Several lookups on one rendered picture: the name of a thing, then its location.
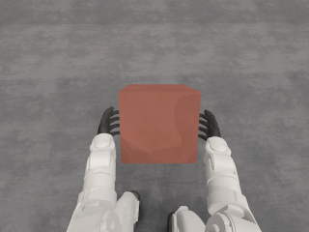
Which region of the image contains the left robot upper arm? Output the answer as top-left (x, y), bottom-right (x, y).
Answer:
top-left (67, 209), bottom-right (123, 232)

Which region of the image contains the right robot upper arm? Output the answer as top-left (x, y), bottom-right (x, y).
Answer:
top-left (205, 212), bottom-right (262, 232)

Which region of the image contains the left robot shin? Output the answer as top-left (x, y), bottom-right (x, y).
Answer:
top-left (122, 191), bottom-right (136, 199)

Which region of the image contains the left robot hand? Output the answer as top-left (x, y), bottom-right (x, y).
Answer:
top-left (98, 106), bottom-right (121, 136)

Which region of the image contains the robot right forearm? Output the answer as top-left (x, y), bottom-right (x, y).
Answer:
top-left (203, 136), bottom-right (259, 227)

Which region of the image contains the robot left forearm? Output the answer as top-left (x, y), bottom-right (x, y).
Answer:
top-left (67, 133), bottom-right (117, 231)

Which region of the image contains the robot left thigh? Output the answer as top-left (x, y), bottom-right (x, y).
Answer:
top-left (114, 196), bottom-right (140, 232)

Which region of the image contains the carton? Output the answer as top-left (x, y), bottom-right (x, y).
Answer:
top-left (118, 84), bottom-right (201, 164)

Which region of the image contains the right robot hand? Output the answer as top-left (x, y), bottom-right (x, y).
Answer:
top-left (198, 109), bottom-right (221, 141)

